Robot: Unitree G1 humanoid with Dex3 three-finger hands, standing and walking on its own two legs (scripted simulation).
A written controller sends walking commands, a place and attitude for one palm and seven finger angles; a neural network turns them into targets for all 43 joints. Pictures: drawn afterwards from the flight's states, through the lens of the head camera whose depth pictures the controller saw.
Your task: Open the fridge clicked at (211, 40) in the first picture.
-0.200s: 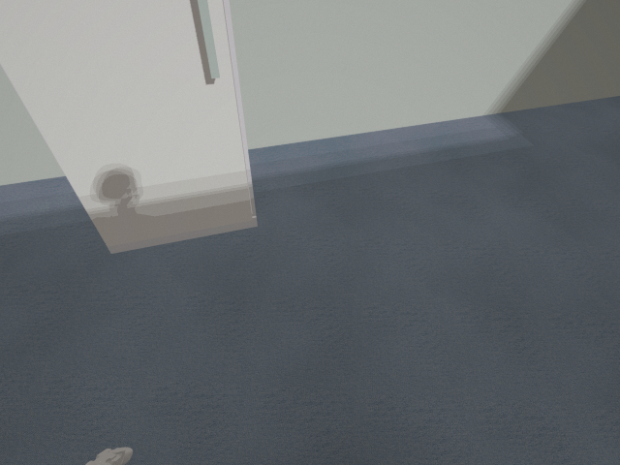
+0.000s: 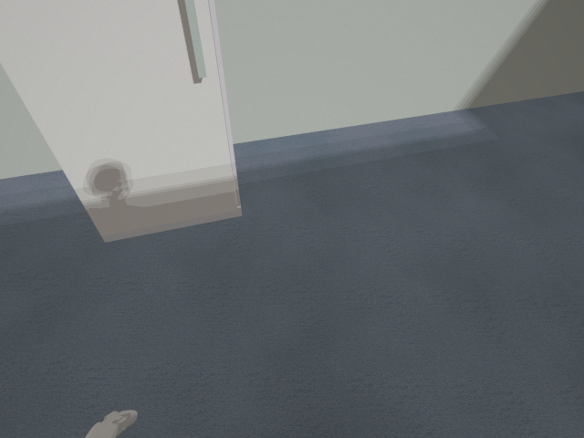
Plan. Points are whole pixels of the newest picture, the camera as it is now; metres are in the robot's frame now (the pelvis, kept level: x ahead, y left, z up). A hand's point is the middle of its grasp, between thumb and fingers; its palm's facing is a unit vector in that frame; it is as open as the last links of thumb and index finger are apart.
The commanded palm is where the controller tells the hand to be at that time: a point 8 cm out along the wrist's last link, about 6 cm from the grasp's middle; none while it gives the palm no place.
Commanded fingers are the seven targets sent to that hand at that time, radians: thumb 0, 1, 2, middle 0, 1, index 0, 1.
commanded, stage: stand and wait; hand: right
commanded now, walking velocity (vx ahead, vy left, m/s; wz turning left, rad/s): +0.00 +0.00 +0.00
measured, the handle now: out of the picture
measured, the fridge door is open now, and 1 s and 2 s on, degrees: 0 0 0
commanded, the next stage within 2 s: look at it before walking up in 0.66 s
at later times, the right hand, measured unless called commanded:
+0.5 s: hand out of the picture +0.06 -0.24 -0.15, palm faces -0.02 +0.94 -0.34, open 7.4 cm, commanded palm none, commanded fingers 0.00 -0.90 -0.90 0.20 0.30 0.20 0.30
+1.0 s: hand out of the picture +0.06 -0.23 -0.15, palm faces -0.03 +0.94 -0.33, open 7.4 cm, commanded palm none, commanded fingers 0.00 -0.90 -0.90 0.20 0.30 0.20 0.30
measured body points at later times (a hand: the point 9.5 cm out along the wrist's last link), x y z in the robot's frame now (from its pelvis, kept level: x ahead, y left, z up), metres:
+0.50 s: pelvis -0.01 +0.01 +0.00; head -0.02 +0.01 +0.45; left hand +0.06 +0.31 -0.13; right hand +0.06 -0.29 -0.13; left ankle -0.01 +0.14 -0.74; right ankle -0.01 -0.11 -0.74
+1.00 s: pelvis -0.02 +0.02 +0.01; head -0.01 +0.01 +0.46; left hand +0.06 +0.31 -0.13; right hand +0.06 -0.28 -0.13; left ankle -0.01 +0.14 -0.74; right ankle -0.01 -0.11 -0.74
